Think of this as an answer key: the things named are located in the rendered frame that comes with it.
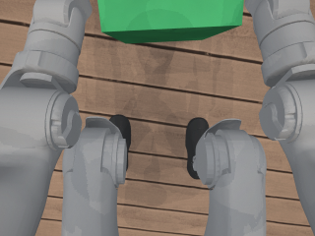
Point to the robot right forearm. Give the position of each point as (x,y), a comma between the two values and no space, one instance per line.
(285,31)

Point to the right robot upper arm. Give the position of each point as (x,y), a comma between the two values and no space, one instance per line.
(288,116)

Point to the right robot thigh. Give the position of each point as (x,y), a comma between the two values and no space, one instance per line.
(237,195)

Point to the carton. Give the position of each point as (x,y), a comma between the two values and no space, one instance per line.
(145,21)

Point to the robot left forearm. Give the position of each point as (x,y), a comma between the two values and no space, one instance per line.
(53,46)

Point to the robot left foot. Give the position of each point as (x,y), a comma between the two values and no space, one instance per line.
(123,124)

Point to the left robot upper arm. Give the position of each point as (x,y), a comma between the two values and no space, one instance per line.
(36,124)

